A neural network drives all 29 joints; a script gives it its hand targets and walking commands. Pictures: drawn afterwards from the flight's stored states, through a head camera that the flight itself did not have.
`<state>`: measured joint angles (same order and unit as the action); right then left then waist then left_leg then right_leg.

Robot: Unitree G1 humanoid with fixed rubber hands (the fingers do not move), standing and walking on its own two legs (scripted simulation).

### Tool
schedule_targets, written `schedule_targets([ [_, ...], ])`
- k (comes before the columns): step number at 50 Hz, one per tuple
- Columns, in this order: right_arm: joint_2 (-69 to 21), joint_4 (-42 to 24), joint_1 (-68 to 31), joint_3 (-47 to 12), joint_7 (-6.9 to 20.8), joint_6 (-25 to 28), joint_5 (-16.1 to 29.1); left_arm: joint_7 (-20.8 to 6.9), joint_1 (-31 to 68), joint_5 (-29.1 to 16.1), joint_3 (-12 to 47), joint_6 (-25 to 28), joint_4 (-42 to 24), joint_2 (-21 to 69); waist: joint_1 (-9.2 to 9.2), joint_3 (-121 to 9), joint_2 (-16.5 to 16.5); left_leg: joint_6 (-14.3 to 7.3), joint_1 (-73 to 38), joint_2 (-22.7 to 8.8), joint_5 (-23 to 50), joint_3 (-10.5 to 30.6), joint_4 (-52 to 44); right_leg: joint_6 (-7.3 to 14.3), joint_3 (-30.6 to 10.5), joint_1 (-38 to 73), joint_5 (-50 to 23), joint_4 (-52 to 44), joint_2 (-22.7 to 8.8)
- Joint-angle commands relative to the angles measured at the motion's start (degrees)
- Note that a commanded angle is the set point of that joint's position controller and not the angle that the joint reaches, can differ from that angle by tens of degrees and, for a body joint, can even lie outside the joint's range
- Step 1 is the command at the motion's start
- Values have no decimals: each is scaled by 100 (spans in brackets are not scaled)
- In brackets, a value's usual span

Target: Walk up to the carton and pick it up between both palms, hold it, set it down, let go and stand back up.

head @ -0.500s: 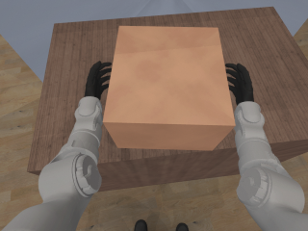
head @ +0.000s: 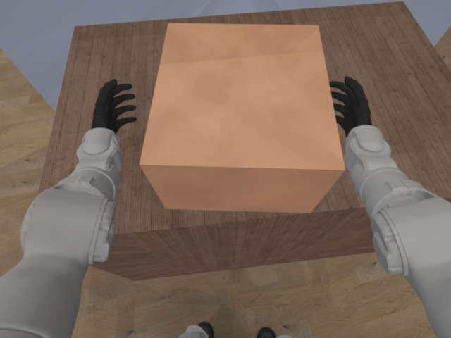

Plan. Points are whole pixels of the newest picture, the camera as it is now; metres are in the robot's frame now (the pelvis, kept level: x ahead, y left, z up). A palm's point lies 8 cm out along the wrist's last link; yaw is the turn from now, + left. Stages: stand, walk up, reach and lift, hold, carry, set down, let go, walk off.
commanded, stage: set down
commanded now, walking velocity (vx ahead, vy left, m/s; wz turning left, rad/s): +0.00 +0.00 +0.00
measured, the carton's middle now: (240, 119) +0.51 +0.03 +0.01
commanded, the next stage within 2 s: none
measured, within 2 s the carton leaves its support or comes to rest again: neither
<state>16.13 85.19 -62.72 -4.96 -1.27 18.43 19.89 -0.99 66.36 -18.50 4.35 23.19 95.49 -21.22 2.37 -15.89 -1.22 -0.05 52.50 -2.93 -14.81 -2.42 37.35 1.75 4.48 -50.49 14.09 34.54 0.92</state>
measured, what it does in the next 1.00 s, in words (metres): stands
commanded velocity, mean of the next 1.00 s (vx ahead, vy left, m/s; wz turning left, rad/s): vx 0.00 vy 0.00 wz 0.00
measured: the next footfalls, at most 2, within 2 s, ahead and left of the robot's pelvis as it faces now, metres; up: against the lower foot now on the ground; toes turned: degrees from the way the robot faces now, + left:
none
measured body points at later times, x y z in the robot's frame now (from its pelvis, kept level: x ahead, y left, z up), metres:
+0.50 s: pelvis -0.03 +0.00 -0.01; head +0.08 +0.02 +0.43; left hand +0.47 +0.28 +0.12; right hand +0.50 -0.19 +0.13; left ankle +0.00 +0.12 -0.71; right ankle -0.01 -0.10 -0.71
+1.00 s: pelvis -0.02 -0.01 +0.02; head +0.06 +0.02 +0.46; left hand +0.45 +0.28 +0.14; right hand +0.48 -0.20 +0.15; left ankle +0.00 +0.12 -0.71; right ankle -0.01 -0.10 -0.71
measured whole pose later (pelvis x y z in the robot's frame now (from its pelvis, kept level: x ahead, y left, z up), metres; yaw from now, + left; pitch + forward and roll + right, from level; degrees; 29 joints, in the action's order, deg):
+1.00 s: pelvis -0.02 -0.01 +0.02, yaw +1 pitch +21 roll -1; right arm 24.4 74.5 -61.9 -10.0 0.7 4.5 30.2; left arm -2.0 62.6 -20.9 8.5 4.9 74.8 -26.1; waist 1.8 -11.7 -1.8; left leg 0.5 39.3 -2.5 -9.6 -1.2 28.4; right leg 2.1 5.0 -36.6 9.1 25.0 1.4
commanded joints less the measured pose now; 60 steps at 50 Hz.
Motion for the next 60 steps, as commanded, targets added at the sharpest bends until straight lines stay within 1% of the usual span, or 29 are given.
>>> schedule_targets([
  [1,1449,-643,-2467,-70,47,276,321,-85,2473,-516,511,225,-697,-980,-53,-4557,302,456,-2309,155,3347,-157,425,-448,29,1885,-2909,403,143],
  [5,1579,-1106,-2773,-214,171,136,579,-114,2795,-918,862,115,-1274,-1045,-82,-5193,293,390,-2157,167,3127,-159,554,-428,39,1848,-2755,535,159],
  [8,1613,-1374,-2912,-343,260,-72,758,-117,2936,-1046,952,-89,-1646,-1153,-51,-5485,219,287,-1923,196,2894,-157,594,-430,-29,2071,-2732,626,139],
  [15,1785,-1431,-3091,-474,313,-549,1013,-54,3065,-898,763,-626,-1719,-1603,112,-5096,-57,57,-996,291,1880,-180,221,-534,-292,2951,-2427,601,40],
  [17,1817,-1465,-3150,-449,307,-670,1013,-24,3129,-852,724,-765,-1727,-1664,141,-4967,-64,37,-955,293,1711,-174,81,-539,-312,3098,-2336,543,25],
  [20,1866,-1438,-3240,-367,305,-830,957,16,3246,-833,745,-949,-1707,-1651,137,-4741,3,61,-1200,266,1601,-151,-82,-492,-257,3016,-2165,395,40],
  [24,1952,-1276,-3343,-224,322,-1003,838,40,3400,-875,868,-1155,-1665,-1519,61,-4428,170,157,-1868,194,1711,-86,-203,-380,-110,2614,-1976,144,95],
  [30,2106,-1015,-3426,-90,376,-1199,747,30,3520,-952,1065,-1434,-1697,-1330,-67,-4042,417,307,-2918,104,2184,45,-279,-233,54,2059,-1848,-251,175],
  [34,2179,-1000,-3452,-95,403,-1317,782,25,3527,-945,1080,-1623,-1840,-1334,-94,-3944,485,346,-3303,92,2494,97,-341,-205,85,2059,-1935,-446,195],
  [38,2141,-992,-3240,-254,392,-1399,909,-4,3228,-758,907,-1778,-1976,-1369,-54,-3764,440,330,-3414,106,2814,115,-448,-244,46,2401,-2169,-589,175],
  [42,1995,-1165,-2751,-486,320,-1383,1077,-67,2641,-440,571,-1809,-2226,-1401,25,-3544,340,277,-3390,138,3143,106,-593,-327,-28,2942,-2487,-694,127],
  [46,1768,-1535,-2017,-637,198,-1243,1152,-143,1874,-97,147,-1662,-2606,-1369,105,-3288,268,222,-3400,188,3299,74,-735,-388,-107,3374,-2658,-789,81],
  [47,1847,-1677,-2029,-310,172,-1165,1072,-115,2058,-190,226,-1625,-2858,-1395,60,-3341,328,208,-3372,279,3074,82,-758,-370,-121,3326,-2629,-804,135],
  [48,1855,-1862,-1914,-296,143,-1097,985,-73,2011,-207,248,-1566,-3039,-1348,47,-3379,417,243,-3518,259,2932,74,-763,-343,-114,3215,-2458,-830,143],
  [49,1841,-2177,-1890,-237,141,-1080,961,-61,1860,-262,221,-1531,-3149,-1331,14,-3378,302,250,-3545,260,2854,69,-754,-347,-117,3173,-2359,-851,144],
  [50,1882,-2317,-1876,-183,140,-1078,900,-46,1944,-294,198,-1495,-3224,-1370,-39,-3584,267,257,-3575,231,2751,67,-746,-327,-92,3109,-2292,-857,158],
  [51,1860,-2659,-1878,-131,135,-1065,845,-32,1839,-325,50,-1463,-3359,-1461,42,-3655,159,189,-3483,257,2632,11,-696,-379,-135,3137,-2237,-812,145],
  [52,1864,-2734,-1851,-87,129,-1082,767,-26,1840,-264,39,-1445,-3475,-1486,21,-3734,214,182,-3472,279,2538,22,-722,-384,-159,3178,-2250,-793,137],
  [53,1831,-2735,-1760,-67,116,-1087,766,-13,1730,-349,69,-1433,-3552,-1413,5,-3752,243,198,-3465,270,2601,46,-691,-384,-154,3288,-2379,-746,111],
  [54,1817,-2745,-1633,-102,93,-1114,768,-35,1621,-325,26,-1425,-3540,-1468,8,-3642,240,175,-3372,296,2528,14,-705,-427,-199,3402,-2356,-746,68],
  [55,1802,-2814,-1663,-41,45,-1103,742,-52,1646,-364,-40,-1401,-3555,-1504,-23,-3695,133,154,-3305,317,2367,17,-718,-439,-209,3378,-2226,-742,85],
  [56,1781,-2931,-1523,-66,4,-1088,705,-56,1490,-320,-109,-1382,-3595,-1488,-9,-3655,121,117,-3233,342,2360,23,-734,-434,-233,3501,-2285,-724,52],
  [57,1764,-3061,-1607,-62,-25,-1069,720,-66,1492,-330,-168,-1370,-3659,-1562,-3,-3626,33,107,-3166,339,2367,8,-712,-445,-269,3538,-2390,-706,50],
  [58,1737,-3157,-1506,-131,-31,-1047,719,-94,1326,-336,-205,-1357,-3657,-1552,44,-3755,-31,81,-3077,344,2262,-7,-699,-471,-293,3730,-2428,-655,33],
  [59,1621,-3162,-1410,-180,-56,-1063,670,-94,1225,-264,-197,-1340,-3701,-1547,49,-3695,-39,78,-3043,349,2319,-31,-738,-453,-309,3832,-2485,-595,21],
  [60,1673,-3130,-1266,-52,-87,-1062,658,-96,1124,-278,-226,-1338,-3788,-1557,14,-3664,63,117,-3122,367,2336,-34,-745,-445,-289,3891,-2489,-615,30],
])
